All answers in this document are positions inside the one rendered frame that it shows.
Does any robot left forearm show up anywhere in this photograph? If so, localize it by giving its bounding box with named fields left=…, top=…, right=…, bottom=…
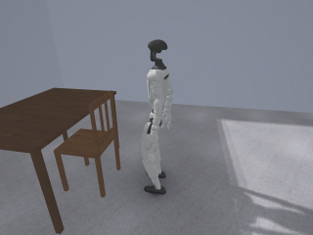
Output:
left=151, top=100, right=163, bottom=134

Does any robot right hand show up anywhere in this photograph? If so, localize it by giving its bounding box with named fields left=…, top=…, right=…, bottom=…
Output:
left=161, top=114, right=172, bottom=130

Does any table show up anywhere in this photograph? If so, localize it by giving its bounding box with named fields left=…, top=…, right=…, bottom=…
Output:
left=0, top=87, right=119, bottom=234

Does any robot right forearm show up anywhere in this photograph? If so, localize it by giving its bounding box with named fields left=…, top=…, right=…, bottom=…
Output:
left=164, top=92, right=173, bottom=115

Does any chair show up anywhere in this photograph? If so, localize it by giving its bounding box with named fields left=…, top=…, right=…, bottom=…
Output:
left=54, top=90, right=121, bottom=198

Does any robot right foot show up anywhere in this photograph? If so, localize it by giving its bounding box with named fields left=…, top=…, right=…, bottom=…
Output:
left=147, top=171, right=166, bottom=178

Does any right robot shin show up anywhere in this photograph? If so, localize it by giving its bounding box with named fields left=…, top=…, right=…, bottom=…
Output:
left=149, top=148, right=161, bottom=173

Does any right robot upper arm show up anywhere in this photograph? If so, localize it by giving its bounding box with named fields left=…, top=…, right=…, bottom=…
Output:
left=165, top=65, right=173, bottom=96

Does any robot left hand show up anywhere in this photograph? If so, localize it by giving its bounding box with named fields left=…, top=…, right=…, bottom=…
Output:
left=146, top=132, right=158, bottom=152

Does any left robot upper arm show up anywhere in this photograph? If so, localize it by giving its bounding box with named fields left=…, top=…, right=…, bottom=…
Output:
left=147, top=70, right=164, bottom=106

